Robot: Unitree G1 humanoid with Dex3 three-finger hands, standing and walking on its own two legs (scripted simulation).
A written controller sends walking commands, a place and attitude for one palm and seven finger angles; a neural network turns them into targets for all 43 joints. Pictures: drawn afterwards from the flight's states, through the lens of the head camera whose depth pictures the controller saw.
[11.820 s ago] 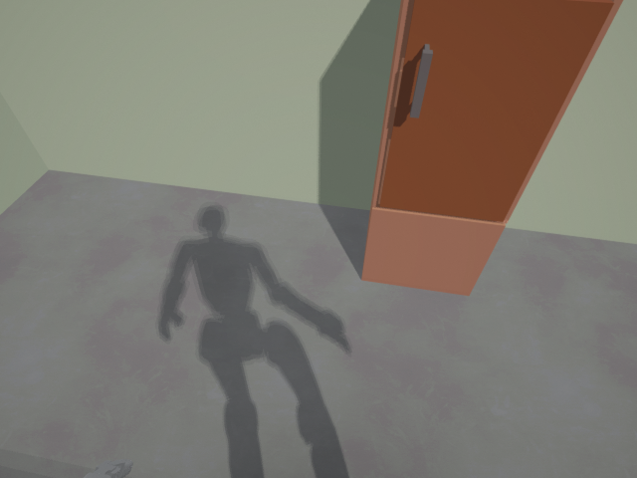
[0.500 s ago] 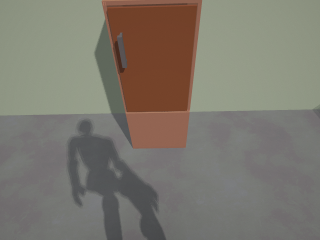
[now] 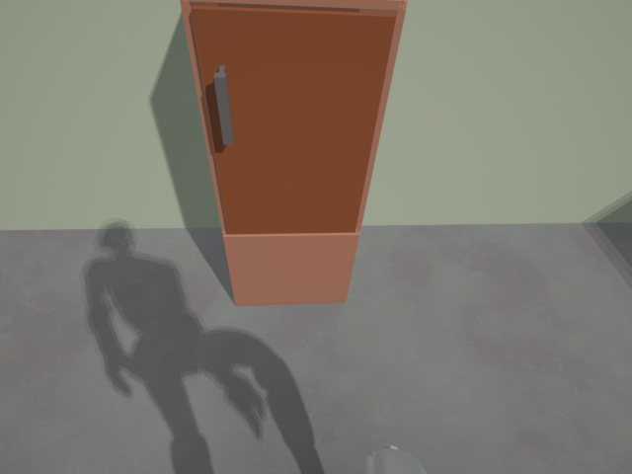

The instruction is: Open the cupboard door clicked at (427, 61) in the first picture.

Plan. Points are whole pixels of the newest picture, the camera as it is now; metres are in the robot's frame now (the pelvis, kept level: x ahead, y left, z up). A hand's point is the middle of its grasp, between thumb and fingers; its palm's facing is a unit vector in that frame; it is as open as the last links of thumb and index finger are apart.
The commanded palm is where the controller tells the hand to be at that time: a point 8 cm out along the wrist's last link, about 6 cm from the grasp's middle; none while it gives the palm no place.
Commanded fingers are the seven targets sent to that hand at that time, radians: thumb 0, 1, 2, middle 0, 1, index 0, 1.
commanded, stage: take the last steps up to it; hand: left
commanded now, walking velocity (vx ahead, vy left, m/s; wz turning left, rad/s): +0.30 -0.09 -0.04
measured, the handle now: (225, 106) +0.78 +0.23 +0.07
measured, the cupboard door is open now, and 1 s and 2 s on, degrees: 0 0 0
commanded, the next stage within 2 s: come to a stop and stand still in 0.52 s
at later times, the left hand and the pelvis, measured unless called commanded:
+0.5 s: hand (251, 434) +0.22 +0.11 -0.17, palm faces +0.06 -0.98 -0.21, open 7.1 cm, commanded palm none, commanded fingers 0.00 0.90 0.90 -0.20 -0.30 -0.20 -0.30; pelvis +0.17 -0.08 -0.01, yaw +1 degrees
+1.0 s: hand (254, 423) +0.24 +0.10 -0.18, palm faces +0.07 -0.97 -0.23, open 7.3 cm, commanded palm none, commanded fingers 0.00 0.90 0.90 -0.20 -0.30 -0.20 -0.30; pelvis +0.23 -0.08 -0.01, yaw +0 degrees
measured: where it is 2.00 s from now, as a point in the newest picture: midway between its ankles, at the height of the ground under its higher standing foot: outside the picture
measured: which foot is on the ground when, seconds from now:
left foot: down 0.00-0.22, up 0.24-0.64, down 0.66-1.00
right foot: up 0.00-0.18, down 0.20-0.68, up 0.70-1.00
